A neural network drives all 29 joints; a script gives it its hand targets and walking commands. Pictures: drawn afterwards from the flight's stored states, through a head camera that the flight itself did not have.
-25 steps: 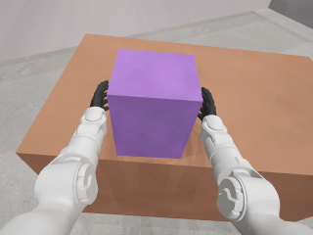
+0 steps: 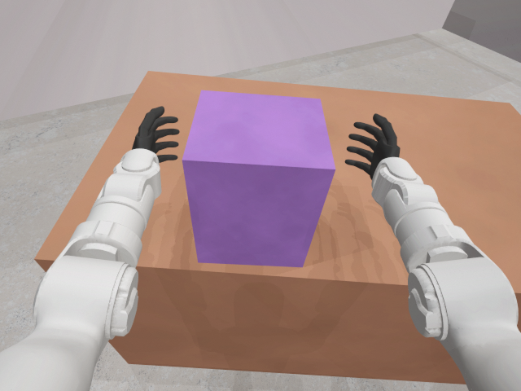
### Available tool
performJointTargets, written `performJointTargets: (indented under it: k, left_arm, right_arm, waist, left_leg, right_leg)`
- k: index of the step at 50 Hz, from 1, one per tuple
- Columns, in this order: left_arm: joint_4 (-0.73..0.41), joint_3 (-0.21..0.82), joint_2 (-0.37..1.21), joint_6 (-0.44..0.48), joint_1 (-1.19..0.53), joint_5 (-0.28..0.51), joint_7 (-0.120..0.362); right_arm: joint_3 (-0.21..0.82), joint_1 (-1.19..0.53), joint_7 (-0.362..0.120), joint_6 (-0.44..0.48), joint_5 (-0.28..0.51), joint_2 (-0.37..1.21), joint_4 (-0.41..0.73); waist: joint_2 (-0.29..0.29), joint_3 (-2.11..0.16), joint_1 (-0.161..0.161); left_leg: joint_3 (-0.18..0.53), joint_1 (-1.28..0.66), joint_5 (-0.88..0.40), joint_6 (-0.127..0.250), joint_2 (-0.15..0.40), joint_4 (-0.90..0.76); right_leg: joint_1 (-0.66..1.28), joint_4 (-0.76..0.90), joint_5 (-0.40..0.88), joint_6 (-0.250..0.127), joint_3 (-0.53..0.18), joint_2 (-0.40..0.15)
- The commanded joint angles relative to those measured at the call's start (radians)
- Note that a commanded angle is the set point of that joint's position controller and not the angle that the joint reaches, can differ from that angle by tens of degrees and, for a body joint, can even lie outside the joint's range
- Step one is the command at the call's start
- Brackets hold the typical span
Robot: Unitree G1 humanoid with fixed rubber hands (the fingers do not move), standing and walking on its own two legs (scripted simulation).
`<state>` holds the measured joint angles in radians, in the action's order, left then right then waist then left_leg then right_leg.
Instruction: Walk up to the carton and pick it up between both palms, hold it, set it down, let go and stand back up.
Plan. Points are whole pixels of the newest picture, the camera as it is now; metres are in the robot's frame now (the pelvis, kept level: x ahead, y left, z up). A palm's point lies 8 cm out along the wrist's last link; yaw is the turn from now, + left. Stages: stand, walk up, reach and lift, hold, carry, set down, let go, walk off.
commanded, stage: set down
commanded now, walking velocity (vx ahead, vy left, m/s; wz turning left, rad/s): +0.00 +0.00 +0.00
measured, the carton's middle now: (255, 185) +0.47 +0.05 +0.07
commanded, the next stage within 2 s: none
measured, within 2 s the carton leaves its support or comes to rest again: neither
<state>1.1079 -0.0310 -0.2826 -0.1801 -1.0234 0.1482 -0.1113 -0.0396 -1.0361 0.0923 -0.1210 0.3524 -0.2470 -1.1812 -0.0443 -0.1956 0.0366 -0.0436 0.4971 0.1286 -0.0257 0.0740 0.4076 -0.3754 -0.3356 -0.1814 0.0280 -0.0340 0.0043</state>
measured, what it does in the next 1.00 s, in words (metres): stands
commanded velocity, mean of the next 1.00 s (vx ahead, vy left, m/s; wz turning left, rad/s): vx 0.00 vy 0.00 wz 0.00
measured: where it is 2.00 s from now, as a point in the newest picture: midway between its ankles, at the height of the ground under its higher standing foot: outside the picture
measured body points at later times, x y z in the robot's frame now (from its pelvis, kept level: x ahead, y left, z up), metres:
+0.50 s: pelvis -0.01 +0.00 +0.00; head +0.00 +0.02 +0.45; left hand +0.44 +0.22 +0.18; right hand +0.45 -0.16 +0.19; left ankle +0.03 +0.13 -0.74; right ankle -0.02 -0.14 -0.74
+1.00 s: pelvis -0.03 +0.00 +0.00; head -0.03 +0.02 +0.45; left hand +0.39 +0.23 +0.16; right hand +0.41 -0.16 +0.15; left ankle +0.03 +0.13 -0.74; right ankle -0.02 -0.14 -0.74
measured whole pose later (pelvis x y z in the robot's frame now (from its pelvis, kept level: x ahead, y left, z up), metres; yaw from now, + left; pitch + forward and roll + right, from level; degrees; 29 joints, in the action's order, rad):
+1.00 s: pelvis -0.03 +0.00 +0.00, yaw +0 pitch +7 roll -2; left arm 0.75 -0.03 -0.33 -0.44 -0.85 0.18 -0.05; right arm 0.08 -0.86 0.13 -0.27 0.47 -0.30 -0.91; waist -0.03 -0.14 0.03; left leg -0.04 0.41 0.08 -0.02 0.07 0.38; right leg -0.31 -0.34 -0.15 0.03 -0.03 0.01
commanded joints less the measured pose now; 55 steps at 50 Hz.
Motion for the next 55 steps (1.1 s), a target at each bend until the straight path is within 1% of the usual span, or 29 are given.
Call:
performJointTargets:
  k: [1,2,4,5,6,7,8,9,10,11,12,14,15,16,19,20,21,22,25,28,29,35,36,43,44,46,49,54,55]
  left_arm:
    - [-0.184,0.087,-0.202,0.001,-0.662,0.110,0.032]
    - [-0.358,0.096,-0.210,-0.012,-0.700,0.142,0.009]
    - [-0.333,0.074,-0.223,-0.044,-0.658,0.152,0.009]
    - [-0.436,0.078,-0.218,-0.073,-0.667,0.154,0.012]
    - [-0.300,0.071,-0.163,-0.093,-0.490,0.133,0.026]
    - [-0.314,0.060,-0.238,-0.092,-0.631,0.141,0.028]
    - [-0.244,0.087,-0.235,-0.106,-0.671,0.145,0.029]
    - [-0.276,0.046,-0.210,-0.128,-0.505,0.119,0.037]
    - [-0.372,0.049,-0.269,-0.120,-0.755,0.138,0.016]
    - [-0.200,0.087,-0.234,-0.134,-0.687,0.139,0.020]
    - [-0.410,0.045,-0.275,-0.120,-0.687,0.138,0.012]
    - [-0.432,0.049,-0.195,-0.149,-0.553,0.127,0.011]
    - [-0.393,0.067,-0.255,-0.157,-0.712,0.146,0.009]
    - [-0.373,0.063,-0.163,-0.180,-0.526,0.118,0.020]
    - [-0.371,0.046,-0.268,-0.164,-0.685,0.138,0.013]
    - [-0.402,0.029,-0.205,-0.178,-0.404,0.106,0.028]
    - [-0.398,0.031,-0.267,-0.179,-0.721,0.137,0.023]
    - [-0.348,0.032,-0.266,-0.188,-0.668,0.121,0.018]
    - [-0.372,0.042,-0.187,-0.192,-0.511,0.108,0.037]
    - [-0.388,0.029,-0.180,-0.215,-0.501,0.105,0.033]
    - [-0.391,-0.005,-0.180,-0.212,-0.413,0.053,0.037]
    - [-0.428,-0.003,-0.211,-0.215,-0.459,0.072,0.048]
    - [-0.412,-0.021,-0.202,-0.206,-0.368,0.068,0.054]
    - [-0.478,-0.033,-0.143,-0.213,-0.237,0.045,0.080]
    - [-0.555,-0.055,-0.251,-0.200,-0.446,0.076,0.071]
    - [-0.523,-0.054,-0.165,-0.196,-0.249,0.067,0.074]
    - [-0.636,0.007,-0.076,-0.201,-0.151,0.083,0.067]
    - [-0.709,-0.065,-0.171,-0.178,-0.188,0.071,0.063]
    - [-0.736,-0.055,-0.105,-0.181,-0.018,0.060,0.069]
  right_arm:
    - [-0.025,-0.600,-0.014,-0.008,0.013,-0.227,0.180]
    - [-0.045,-0.627,-0.016,0.001,0.018,-0.269,0.350]
    - [0.024,-0.612,-0.015,-0.015,0.072,-0.244,0.365]
    - [-0.008,-0.606,-0.007,-0.027,0.058,-0.258,0.399]
    - [0.022,-0.470,-0.003,-0.029,0.064,-0.236,0.319]
    - [0.007,-0.611,0.002,-0.048,0.046,-0.248,0.370]
    - [-0.022,-0.649,0.008,-0.073,0.040,-0.255,0.315]
    - [0.057,-0.472,0.002,-0.080,0.066,-0.246,0.332]
    - [-0.030,-0.704,0.009,-0.095,0.048,-0.312,0.324]
    - [-0.020,-0.636,0.007,-0.109,0.053,-0.264,0.190]
    - [-0.001,-0.608,-0.009,-0.091,0.066,-0.287,0.361]
    - [0.038,-0.488,-0.005,-0.082,0.086,-0.252,0.318]
    - [-0.004,-0.660,-0.007,-0.103,0.084,-0.296,0.332]
    - [0.053,-0.487,-0.005,-0.099,0.106,-0.264,0.315]
    - [0.028,-0.680,0.006,-0.117,0.103,-0.245,0.415]
    - [0.095,-0.368,0.007,-0.099,0.122,-0.229,0.356]
    - [0.059,-0.735,0.018,-0.114,0.141,-0.276,0.380]
    - [0.062,-0.621,0.013,-0.139,0.122,-0.258,0.263]
    - [0.091,-0.485,0.018,-0.131,0.118,-0.235,0.324]
    - [0.044,-0.503,0.028,-0.124,0.099,-0.262,0.322]
    - [0.103,-0.426,0.028,-0.111,0.124,-0.255,0.331]
    - [0.089,-0.460,0.039,-0.108,0.129,-0.234,0.361]
    - [0.122,-0.393,0.036,-0.096,0.124,-0.212,0.416]
    - [0.102,-0.259,0.063,-0.086,0.100,-0.196,0.468]
    - [0.074,-0.423,0.063,-0.090,0.100,-0.226,0.527]
    - [0.091,-0.277,0.053,-0.077,0.098,-0.172,0.546]
    - [0.079,-0.133,0.043,-0.077,0.096,-0.166,0.495]
    - [0.053,-0.185,0.038,-0.048,0.069,-0.175,0.698]
    - [0.058,-0.005,0.031,-0.040,0.073,-0.167,0.653]
  waist:
    - [0.126,-0.537,-0.017]
    - [0.164,-0.715,-0.019]
    - [0.121,-0.680,0.011]
    - [0.154,-0.738,-0.019]
    - [0.090,-0.573,-0.030]
    - [0.061,-0.582,-0.017]
    - [0.110,-0.571,-0.045]
    - [0.071,-0.518,-0.001]
    - [0.106,-0.613,-0.017]
    - [0.135,-0.501,-0.067]
    - [0.167,-0.636,0.012]
    - [0.146,-0.620,-0.003]
    - [0.139,-0.625,-0.036]
    - [0.111,-0.537,-0.034]
    - [0.092,-0.618,-0.003]
    - [0.059,-0.564,-0.026]
    - [0.124,-0.574,0.014]
    - [0.154,-0.527,-0.018]
    - [0.072,-0.492,-0.030]
    - [0.101,-0.502,-0.052]
    - [0.104,-0.486,0.001]
    - [0.135,-0.458,-0.005]
    - [0.069,-0.459,0.013]
    - [0.056,-0.353,-0.016]
    - [0.074,-0.377,0.011]
    - [0.068,-0.369,0.018]
    - [0.130,-0.360,-0.042]
    - [0.128,-0.383,0.015]
    - [0.088,-0.368,-0.035]
  left_leg:
    - [-0.009,-0.561,-0.449,-0.053,-0.032,0.085]
    - [-0.021,-0.603,-0.490,-0.068,-0.040,0.079]
    - [-0.011,-0.597,-0.514,-0.050,-0.039,0.097]
    - [-0.011,-0.646,-0.547,-0.062,-0.044,0.098]
    - [0.004,-0.604,-0.513,-0.048,-0.041,0.084]
    - [-0.014,-0.568,-0.480,-0.039,-0.041,0.075]
    - [-0.021,-0.554,-0.393,-0.042,-0.059,0.058]
    - [-0.017,-0.554,-0.441,-0.038,-0.046,0.044]
    - [-0.022,-0.533,-0.385,-0.050,-0.051,0.044]
    - [0.001,-0.548,-0.344,-0.041,-0.053,0.051]
    - [-0.014,-0.583,-0.399,-0.055,-0.049,0.054]
    - [-0.005,-0.645,-0.474,-0.058,-0.044,0.060]
    - [-0.005,-0.622,-0.444,-0.060,-0.048,0.065]
    - [0.012,-0.627,-0.430,-0.051,-0.048,0.058]
    - [-0.019,-0.535,-0.313,-0.022,-0.067,0.035]
    - [-0.010,-0.605,-0.440,-0.024,-0.065,0.040]
    - [-0.020,-0.565,-0.410,-0.033,-0.068,0.046]
    - [0.003,-0.584,-0.384,-0.031,-0.061,0.066]
    - [-0.004,-0.589,-0.378,-0.024,-0.063,0.029]
    - [0.001,-0.606,-0.385,-0.045,-0.064,0.042]
    - [-0.004,-0.615,-0.414,-0.039,-0.062,0.025]
    - [-0.014,-0.574,-0.327,-0.038,-0.073,0.024]
    - [-0.006,-0.572,-0.346,-0.024,-0.068,0.018]
    - [-0.002,-0.593,-0.297,-0.012,-0.076,-0.002]
    - [-0.015,-0.541,-0.208,-0.007,-0.077,-0.026]
    - [-0.012,-0.554,-0.225,-0.002,-0.073,-0.022]
    - [0.006,-0.634,-0.279,-0.041,-0.062,-0.003]
    - [-0.008,-0.562,-0.176,-0.013,-0.075,-0.024]
    - [0.007,-0.612,-0.250,-0.028,-0.072,-0.006]
  right_leg:
    - [-0.083,0.032,0.223,-0.013,0.100,0.071]
    - [-0.018,0.029,0.300,-0.016,0.111,0.075]
    - [0.002,0.016,0.358,0.004,0.098,0.075]
    - [0.016,0.017,0.402,-0.001,0.101,0.079]
    - [0.032,0.030,0.403,0.004,0.096,0.077]
    - [0.040,0.022,0.377,0.003,0.095,0.075]
    - [0.026,0.031,0.327,0.006,0.091,0.065]
    - [0.115,0.027,0.398,0.002,0.084,0.069]
    - [0.046,0.021,0.326,0.009,0.085,0.071]
    - [-0.034,0.035,0.260,0.005,0.100,0.060]
    - [0.054,0.017,0.306,-0.006,0.094,0.076]
    - [0.050,0.022,0.376,0.000,0.097,0.076]
    - [0.000,0.029,0.315,0.003,0.106,0.081]
    - [0.072,0.030,0.340,-0.002,0.105,0.085]
    - [0.101,0.020,0.305,0.009,0.085,0.060]
    - [0.180,0.008,0.450,0.018,0.091,0.068]
    - [0.064,0.013,0.364,0.026,0.096,0.065]
    - [0.029,0.011,0.322,0.009,0.097,0.064]
    - [0.133,0.024,0.351,0.009,0.091,0.067]
    - [0.112,0.033,0.348,0.009,0.097,0.076]
    - [0.154,0.019,0.380,0.011,0.082,0.077]
    - [0.107,0.025,0.271,0.005,0.096,0.071]
    - [0.179,0.027,0.309,0.009,0.088,0.071]
    - [0.196,0.035,0.271,0.015,0.087,0.068]
    - [0.146,0.052,0.172,0.017,0.088,0.069]
    - [0.188,0.043,0.195,0.004,0.075,0.063]
    - [0.146,0.061,0.212,-0.014,0.109,0.073]
    - [0.167,0.048,0.130,-0.003,0.091,0.058]
    - [0.206,0.039,0.203,-0.006,0.104,0.067]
